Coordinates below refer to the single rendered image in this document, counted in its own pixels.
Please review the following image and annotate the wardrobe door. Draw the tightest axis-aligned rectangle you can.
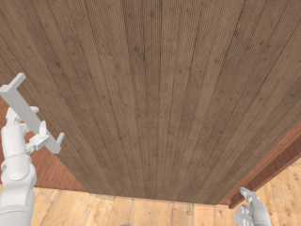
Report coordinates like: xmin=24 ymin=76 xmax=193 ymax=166
xmin=0 ymin=0 xmax=301 ymax=205
xmin=224 ymin=121 xmax=301 ymax=200

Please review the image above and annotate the handle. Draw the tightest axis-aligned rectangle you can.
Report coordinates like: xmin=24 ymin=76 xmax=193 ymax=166
xmin=0 ymin=73 xmax=65 ymax=153

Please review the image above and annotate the left robot hand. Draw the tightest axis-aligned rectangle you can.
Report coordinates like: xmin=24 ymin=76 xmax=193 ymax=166
xmin=1 ymin=106 xmax=49 ymax=160

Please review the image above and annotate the right robot hand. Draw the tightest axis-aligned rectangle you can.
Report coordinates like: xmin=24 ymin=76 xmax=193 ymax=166
xmin=234 ymin=187 xmax=272 ymax=226

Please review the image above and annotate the left robot forearm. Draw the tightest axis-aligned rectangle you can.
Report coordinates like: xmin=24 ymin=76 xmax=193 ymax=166
xmin=0 ymin=154 xmax=37 ymax=226

